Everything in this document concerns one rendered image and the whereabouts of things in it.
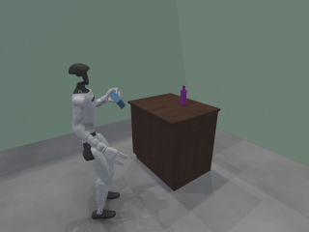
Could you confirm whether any left robot forearm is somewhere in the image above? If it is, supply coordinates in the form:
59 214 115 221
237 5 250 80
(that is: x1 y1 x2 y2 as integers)
96 95 108 107

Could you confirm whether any left robot hand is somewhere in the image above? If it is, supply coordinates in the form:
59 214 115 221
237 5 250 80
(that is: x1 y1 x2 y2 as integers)
106 87 122 102

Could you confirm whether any sponge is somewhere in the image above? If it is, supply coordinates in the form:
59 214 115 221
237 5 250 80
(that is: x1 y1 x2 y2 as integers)
110 92 126 109

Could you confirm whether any left robot foot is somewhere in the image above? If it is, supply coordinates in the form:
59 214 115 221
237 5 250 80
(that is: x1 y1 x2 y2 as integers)
106 191 120 199

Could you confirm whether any right robot foot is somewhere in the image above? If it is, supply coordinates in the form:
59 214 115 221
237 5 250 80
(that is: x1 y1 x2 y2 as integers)
92 209 116 219

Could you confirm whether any right robot forearm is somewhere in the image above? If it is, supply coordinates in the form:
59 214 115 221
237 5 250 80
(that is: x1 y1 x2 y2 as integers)
74 126 107 153

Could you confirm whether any right robot hand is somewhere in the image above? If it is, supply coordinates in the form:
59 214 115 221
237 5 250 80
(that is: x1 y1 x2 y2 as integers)
103 147 127 165

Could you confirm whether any robot right upper arm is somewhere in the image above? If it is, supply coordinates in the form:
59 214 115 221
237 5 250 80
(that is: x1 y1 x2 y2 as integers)
71 94 86 133

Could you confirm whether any robot foot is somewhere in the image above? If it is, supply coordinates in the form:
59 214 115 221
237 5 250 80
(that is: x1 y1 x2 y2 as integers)
106 191 120 199
92 209 116 219

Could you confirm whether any table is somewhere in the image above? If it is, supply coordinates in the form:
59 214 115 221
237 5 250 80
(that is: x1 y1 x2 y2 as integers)
127 93 220 191

